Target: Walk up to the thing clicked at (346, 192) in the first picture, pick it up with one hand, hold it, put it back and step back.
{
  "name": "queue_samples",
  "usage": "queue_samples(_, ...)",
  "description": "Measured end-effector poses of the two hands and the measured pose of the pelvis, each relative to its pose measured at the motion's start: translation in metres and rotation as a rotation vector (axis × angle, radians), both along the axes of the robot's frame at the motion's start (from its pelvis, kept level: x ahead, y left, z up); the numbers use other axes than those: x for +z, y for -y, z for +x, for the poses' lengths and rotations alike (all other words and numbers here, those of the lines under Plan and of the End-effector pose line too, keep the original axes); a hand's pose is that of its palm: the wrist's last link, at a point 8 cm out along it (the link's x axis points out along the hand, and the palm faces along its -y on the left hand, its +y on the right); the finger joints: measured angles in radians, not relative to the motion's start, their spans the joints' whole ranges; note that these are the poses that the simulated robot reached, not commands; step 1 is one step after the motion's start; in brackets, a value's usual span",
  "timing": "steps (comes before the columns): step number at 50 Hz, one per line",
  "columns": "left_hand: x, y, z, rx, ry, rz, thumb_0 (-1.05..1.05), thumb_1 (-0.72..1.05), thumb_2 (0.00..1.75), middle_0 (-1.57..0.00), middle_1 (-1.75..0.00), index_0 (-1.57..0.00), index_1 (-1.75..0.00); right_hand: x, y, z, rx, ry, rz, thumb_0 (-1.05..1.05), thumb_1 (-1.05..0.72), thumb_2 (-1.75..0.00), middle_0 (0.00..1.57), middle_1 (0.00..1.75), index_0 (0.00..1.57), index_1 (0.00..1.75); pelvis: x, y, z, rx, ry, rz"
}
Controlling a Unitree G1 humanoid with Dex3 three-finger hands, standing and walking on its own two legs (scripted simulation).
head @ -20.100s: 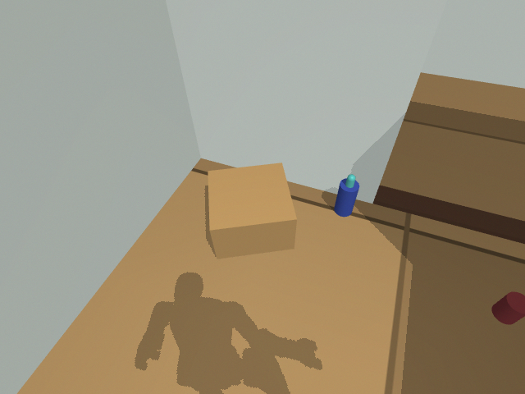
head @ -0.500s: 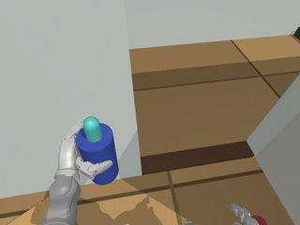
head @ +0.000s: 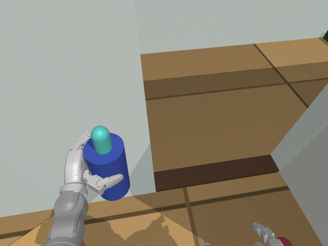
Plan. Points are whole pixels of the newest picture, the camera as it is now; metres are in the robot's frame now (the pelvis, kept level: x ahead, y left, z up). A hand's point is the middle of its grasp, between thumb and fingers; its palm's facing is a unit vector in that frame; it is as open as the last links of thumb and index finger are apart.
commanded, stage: crouch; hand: left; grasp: from the side
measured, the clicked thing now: (108, 162) +0.32 +0.16 +0.03
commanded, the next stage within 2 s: lower in 1.90 s
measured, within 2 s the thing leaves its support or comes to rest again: neither
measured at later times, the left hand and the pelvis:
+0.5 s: hand (111, 179) +0.33 +0.18 -0.12, palm faces +0.14 -0.99 -0.05, open 11.9 cm; pelvis -0.02 +0.00 -0.09, yaw +0 degrees
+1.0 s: hand (120, 194) +0.37 +0.20 -0.35, palm faces +0.20 -0.98 -0.06, open 12.0 cm; pelvis -0.07 +0.00 -0.29, yaw -2 degrees
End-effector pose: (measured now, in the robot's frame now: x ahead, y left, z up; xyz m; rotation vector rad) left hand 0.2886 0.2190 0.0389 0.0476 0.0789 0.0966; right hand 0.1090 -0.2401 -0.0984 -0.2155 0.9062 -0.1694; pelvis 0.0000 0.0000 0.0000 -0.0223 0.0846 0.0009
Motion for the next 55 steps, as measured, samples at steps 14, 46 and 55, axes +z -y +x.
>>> queue_samples(14, -0.043, -0.002, 0.003, 0.051, -0.031, -0.029, -0.01, -0.60, 1.03, -0.62, -0.95, -0.61, -0.96, -0.014, 0.008, -0.002, 0.015, -0.048, -0.011, 0.01, -0.89, -0.90, 0.20, 0.30, 0.20, 0.30, -0.014, 0.004, -0.006, -0.002, -0.069, 0.005)
queue_samples(46, -0.356, -0.030, 0.046, 0.108, -0.023, 0.002, -0.01, -0.61, 1.05, -0.61, -0.96, -0.60, -0.97, -0.284, 0.023, -0.073, 0.065, -0.368, -0.041, 0.01, -0.94, -0.92, 0.20, 0.30, 0.20, 0.30, -0.262, 0.001, -0.059, -0.022, -0.508, -0.022)
queue_samples(55, -0.413, -0.037, 0.052, 0.127, -0.004, -0.001, -0.01, -0.61, 1.06, -0.61, -0.98, -0.60, -0.98, -0.335, 0.030, -0.102, 0.054, -0.421, -0.070, 0.01, -0.95, -0.92, 0.20, 0.30, 0.20, 0.30, -0.318, 0.000, -0.074, -0.027, -0.497, -0.029)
